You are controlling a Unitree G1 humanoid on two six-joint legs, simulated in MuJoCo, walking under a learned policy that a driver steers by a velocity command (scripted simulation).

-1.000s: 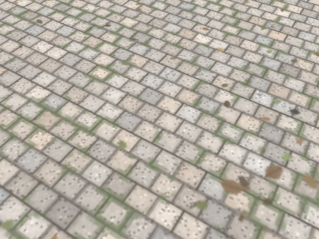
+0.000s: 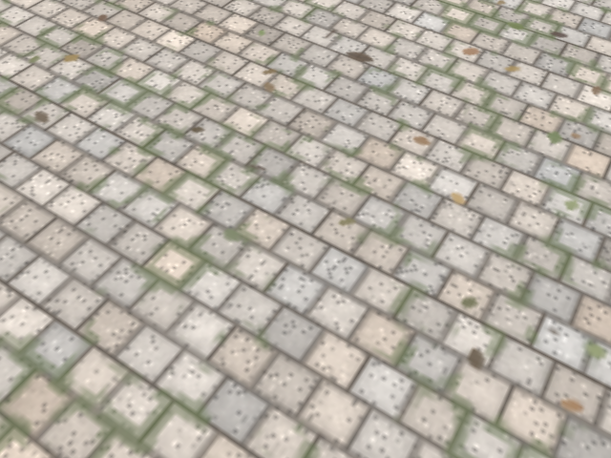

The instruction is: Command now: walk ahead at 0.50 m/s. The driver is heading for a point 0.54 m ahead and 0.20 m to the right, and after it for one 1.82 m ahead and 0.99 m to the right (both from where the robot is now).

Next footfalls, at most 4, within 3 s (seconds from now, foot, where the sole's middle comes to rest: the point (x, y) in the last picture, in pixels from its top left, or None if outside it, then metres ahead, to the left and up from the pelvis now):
0.42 right None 0.36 -0.12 -0.78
0.94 left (350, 374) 0.67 -0.08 -0.78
1.40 right None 0.46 -0.21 -0.78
1.76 left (333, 409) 0.59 -0.04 -0.78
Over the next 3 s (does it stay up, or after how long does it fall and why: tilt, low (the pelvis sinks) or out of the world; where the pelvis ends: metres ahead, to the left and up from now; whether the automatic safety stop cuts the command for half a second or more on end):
stays up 0.50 -0.10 0.01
